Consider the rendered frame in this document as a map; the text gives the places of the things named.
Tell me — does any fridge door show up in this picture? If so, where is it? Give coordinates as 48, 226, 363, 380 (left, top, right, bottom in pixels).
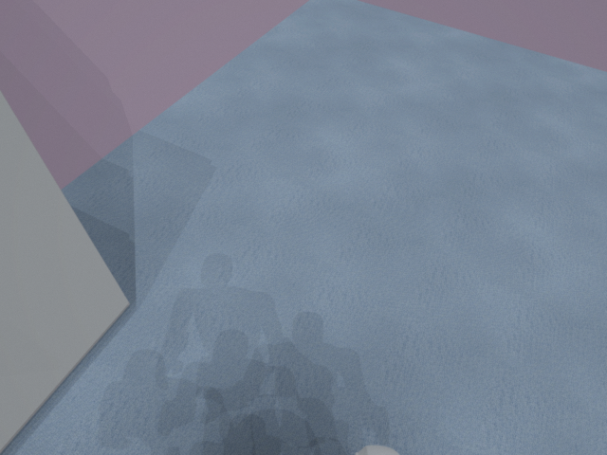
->
0, 91, 129, 450

